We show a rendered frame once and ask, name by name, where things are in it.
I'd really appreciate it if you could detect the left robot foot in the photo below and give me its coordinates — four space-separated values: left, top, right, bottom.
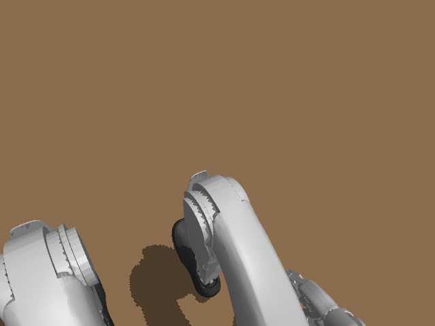
94 276 115 326

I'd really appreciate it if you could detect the right robot foot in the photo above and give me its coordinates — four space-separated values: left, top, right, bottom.
172 218 221 297

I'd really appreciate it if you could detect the right robot arm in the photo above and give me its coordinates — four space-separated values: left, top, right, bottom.
324 308 366 326

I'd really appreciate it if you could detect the right robot hand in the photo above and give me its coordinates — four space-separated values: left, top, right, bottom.
286 269 339 326

